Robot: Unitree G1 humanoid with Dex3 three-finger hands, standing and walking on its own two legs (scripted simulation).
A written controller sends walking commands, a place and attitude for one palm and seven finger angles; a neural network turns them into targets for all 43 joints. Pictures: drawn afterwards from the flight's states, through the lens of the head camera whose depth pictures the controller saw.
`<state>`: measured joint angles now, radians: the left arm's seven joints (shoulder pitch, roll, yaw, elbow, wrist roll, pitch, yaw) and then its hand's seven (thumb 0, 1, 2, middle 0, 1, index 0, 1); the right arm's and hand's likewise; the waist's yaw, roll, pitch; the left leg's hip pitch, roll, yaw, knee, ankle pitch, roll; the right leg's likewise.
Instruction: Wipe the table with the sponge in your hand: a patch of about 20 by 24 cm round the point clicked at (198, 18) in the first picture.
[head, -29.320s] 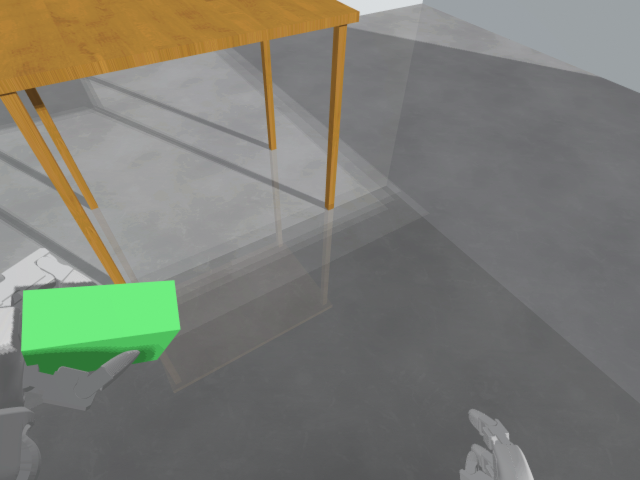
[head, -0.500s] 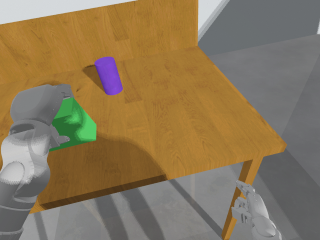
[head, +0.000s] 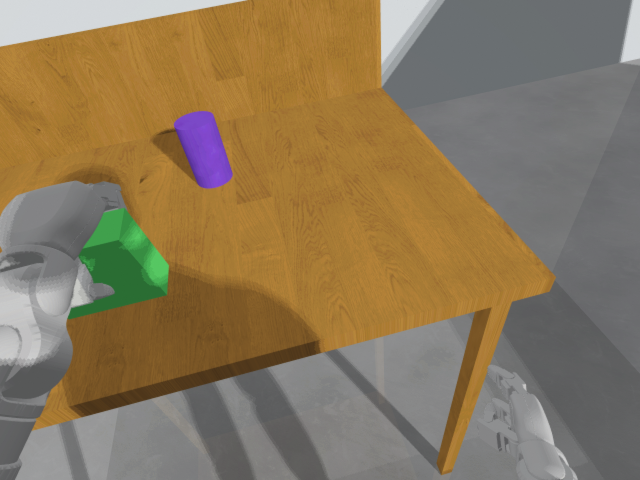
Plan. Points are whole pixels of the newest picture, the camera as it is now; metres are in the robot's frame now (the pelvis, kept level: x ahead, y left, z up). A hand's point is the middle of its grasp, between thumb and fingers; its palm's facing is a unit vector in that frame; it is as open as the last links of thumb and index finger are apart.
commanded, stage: lower the sponge onto the table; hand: left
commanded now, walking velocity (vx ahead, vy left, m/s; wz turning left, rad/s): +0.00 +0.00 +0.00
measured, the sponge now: (103, 275) +0.26 +0.31 +0.17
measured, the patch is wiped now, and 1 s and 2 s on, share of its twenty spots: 0.05 0.05 0.15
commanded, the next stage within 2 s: wipe forward along the first lane in 1.26 s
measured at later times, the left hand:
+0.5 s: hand (106, 260) +0.26 +0.29 +0.19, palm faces +0.16 -0.04 -0.99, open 9.2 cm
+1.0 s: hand (119, 279) +0.26 +0.29 +0.16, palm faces +0.08 -0.03 -1.00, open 9.2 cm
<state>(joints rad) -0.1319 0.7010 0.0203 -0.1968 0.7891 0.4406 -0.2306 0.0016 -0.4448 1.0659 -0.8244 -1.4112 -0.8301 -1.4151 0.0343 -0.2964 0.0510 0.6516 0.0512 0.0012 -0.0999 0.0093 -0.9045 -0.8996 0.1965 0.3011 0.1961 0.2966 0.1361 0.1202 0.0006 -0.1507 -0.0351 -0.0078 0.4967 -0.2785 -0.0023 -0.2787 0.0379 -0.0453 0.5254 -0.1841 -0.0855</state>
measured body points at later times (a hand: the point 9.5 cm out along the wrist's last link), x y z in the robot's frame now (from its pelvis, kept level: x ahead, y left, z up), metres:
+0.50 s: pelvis +0.00 +0.02 +0.00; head -0.03 -0.04 +0.45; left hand +0.25 +0.29 +0.24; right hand +0.26 -0.16 -0.07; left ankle +0.00 +0.13 -0.73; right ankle +0.07 -0.06 -0.73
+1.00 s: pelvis +0.01 +0.00 +0.00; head +0.00 -0.05 +0.45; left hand +0.25 +0.28 +0.22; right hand +0.27 -0.19 -0.08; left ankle +0.00 +0.13 -0.73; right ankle +0.07 -0.06 -0.73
